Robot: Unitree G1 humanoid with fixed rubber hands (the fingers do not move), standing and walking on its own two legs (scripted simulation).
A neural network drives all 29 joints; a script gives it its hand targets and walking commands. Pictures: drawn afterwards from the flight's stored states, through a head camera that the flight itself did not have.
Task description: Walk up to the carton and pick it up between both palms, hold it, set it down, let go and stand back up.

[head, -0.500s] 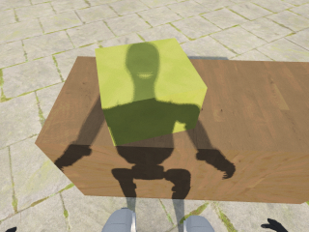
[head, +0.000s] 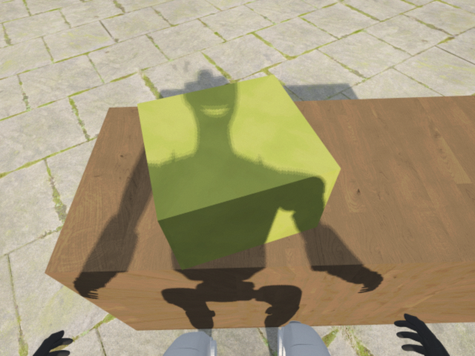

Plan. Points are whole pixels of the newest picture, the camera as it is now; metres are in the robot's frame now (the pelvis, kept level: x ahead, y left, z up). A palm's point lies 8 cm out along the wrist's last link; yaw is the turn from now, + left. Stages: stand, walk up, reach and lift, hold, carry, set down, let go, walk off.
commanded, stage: walk up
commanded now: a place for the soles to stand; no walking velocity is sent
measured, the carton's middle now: (230, 167) +0.46 +0.02 +0.01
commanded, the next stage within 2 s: reach and lift in 2.00 s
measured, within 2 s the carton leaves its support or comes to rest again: neither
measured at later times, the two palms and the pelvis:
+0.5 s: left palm (49, 336) +0.16 +0.32 -0.07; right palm out of the picture +0.13 -0.31 -0.08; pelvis +0.01 +0.01 +0.00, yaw -1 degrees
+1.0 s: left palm (53, 354) +0.13 +0.30 -0.07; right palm out of the picture +0.11 -0.32 -0.08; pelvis -0.01 +0.00 +0.01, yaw -1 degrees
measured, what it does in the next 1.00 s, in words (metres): stands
